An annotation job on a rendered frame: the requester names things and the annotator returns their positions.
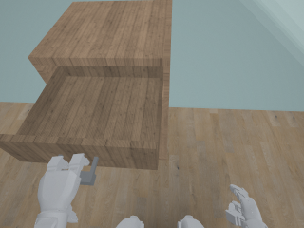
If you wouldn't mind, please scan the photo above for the right robot forearm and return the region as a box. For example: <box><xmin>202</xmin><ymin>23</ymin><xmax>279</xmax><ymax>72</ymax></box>
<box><xmin>244</xmin><ymin>218</ymin><xmax>268</xmax><ymax>228</ymax></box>

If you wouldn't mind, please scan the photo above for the drawer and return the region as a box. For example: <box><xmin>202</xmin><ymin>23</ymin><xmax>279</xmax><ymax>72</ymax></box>
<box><xmin>0</xmin><ymin>66</ymin><xmax>164</xmax><ymax>170</ymax></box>

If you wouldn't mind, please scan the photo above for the robot left thigh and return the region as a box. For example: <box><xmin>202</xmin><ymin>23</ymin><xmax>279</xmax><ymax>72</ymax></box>
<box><xmin>116</xmin><ymin>218</ymin><xmax>144</xmax><ymax>228</ymax></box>

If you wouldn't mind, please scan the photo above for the handle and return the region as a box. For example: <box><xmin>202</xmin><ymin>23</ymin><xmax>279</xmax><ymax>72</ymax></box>
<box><xmin>58</xmin><ymin>154</ymin><xmax>99</xmax><ymax>186</ymax></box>

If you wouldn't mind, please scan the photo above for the left robot forearm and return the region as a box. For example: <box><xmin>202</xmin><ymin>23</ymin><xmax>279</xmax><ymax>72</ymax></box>
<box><xmin>34</xmin><ymin>210</ymin><xmax>68</xmax><ymax>228</ymax></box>

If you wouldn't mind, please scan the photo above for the left robot hand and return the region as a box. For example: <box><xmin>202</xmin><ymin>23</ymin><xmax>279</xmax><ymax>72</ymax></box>
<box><xmin>37</xmin><ymin>153</ymin><xmax>90</xmax><ymax>223</ymax></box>

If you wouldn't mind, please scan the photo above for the right robot hand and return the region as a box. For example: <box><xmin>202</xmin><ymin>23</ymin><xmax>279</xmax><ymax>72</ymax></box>
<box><xmin>225</xmin><ymin>184</ymin><xmax>262</xmax><ymax>228</ymax></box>

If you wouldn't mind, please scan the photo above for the cabinet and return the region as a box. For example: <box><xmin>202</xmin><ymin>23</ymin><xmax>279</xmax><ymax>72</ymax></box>
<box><xmin>28</xmin><ymin>0</ymin><xmax>173</xmax><ymax>161</ymax></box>

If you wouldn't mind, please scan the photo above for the right robot shin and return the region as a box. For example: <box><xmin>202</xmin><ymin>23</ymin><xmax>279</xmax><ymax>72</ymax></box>
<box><xmin>183</xmin><ymin>215</ymin><xmax>193</xmax><ymax>219</ymax></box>

